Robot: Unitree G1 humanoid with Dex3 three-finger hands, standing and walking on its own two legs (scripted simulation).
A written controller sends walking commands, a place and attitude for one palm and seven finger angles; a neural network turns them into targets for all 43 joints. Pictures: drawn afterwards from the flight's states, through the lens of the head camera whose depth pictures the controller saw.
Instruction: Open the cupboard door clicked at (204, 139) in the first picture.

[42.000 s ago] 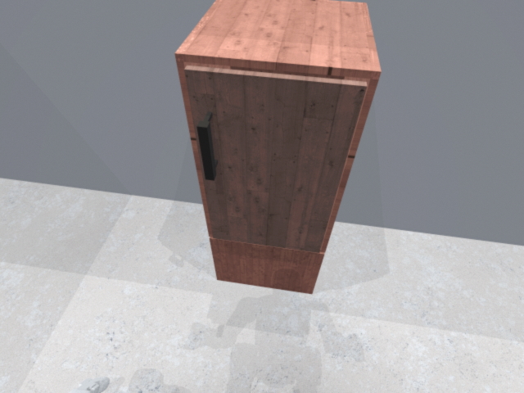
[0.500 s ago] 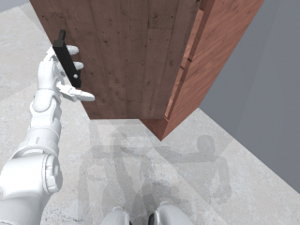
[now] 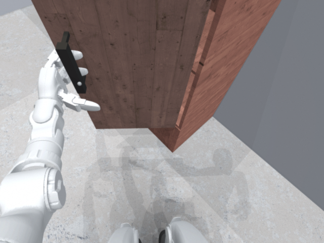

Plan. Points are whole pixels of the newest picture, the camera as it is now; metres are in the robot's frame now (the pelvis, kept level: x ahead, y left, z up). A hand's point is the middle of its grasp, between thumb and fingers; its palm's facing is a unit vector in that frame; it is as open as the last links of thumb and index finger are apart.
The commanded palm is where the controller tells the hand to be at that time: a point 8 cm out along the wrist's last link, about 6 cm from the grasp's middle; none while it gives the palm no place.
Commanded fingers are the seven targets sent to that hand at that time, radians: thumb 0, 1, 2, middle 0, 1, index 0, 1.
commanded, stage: close the thumb around the handle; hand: left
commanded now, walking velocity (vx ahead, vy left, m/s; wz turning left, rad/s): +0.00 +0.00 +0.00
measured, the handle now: (74, 65) +0.55 +0.19 +0.06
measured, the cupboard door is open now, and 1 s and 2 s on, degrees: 50 51 97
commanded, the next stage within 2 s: pull the door open along its arc in 0.74 s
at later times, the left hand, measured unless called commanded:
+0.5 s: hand (80, 82) +0.49 +0.17 +0.06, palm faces +0.00 -1.00 -0.02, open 8.3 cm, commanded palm +0.47 +0.22 +0.07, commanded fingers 0.00 0.84 0.88 -0.40 -1.34 -0.40 -1.34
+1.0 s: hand (81, 85) +0.49 +0.16 +0.06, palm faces +0.01 -1.00 -0.02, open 5.8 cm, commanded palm +0.44 +0.21 +0.07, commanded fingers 0.00 0.90 0.90 -0.40 -1.35 -0.40 -1.35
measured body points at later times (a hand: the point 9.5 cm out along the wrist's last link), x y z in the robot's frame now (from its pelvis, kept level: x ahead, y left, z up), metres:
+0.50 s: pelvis +0.00 +0.01 +0.00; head +0.12 +0.02 +0.43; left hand +0.49 +0.22 +0.07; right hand +0.00 -0.25 -0.12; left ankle -0.01 +0.08 -0.67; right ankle +0.01 -0.07 -0.67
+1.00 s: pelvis +0.01 +0.01 +0.00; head +0.11 +0.02 +0.44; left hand +0.48 +0.22 +0.07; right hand +0.02 -0.25 -0.12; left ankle -0.01 +0.08 -0.67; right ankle +0.01 -0.07 -0.67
